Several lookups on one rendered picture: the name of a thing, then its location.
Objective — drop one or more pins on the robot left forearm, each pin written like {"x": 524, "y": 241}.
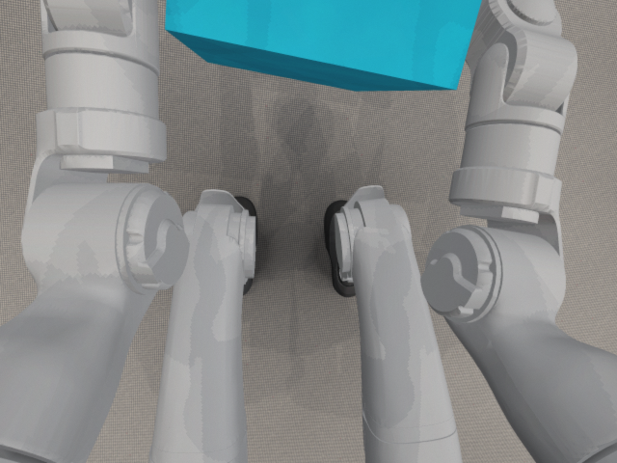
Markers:
{"x": 101, "y": 73}

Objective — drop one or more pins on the left robot upper arm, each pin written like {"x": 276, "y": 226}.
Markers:
{"x": 98, "y": 253}

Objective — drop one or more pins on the right robot upper arm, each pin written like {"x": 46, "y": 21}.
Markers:
{"x": 499, "y": 291}

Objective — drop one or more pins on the robot left foot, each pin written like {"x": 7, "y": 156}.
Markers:
{"x": 247, "y": 204}

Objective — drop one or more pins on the carton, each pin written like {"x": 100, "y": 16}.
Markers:
{"x": 356, "y": 45}

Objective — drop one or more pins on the robot right forearm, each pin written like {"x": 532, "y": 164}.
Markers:
{"x": 521, "y": 75}

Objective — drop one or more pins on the robot left thigh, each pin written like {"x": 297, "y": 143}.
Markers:
{"x": 200, "y": 415}

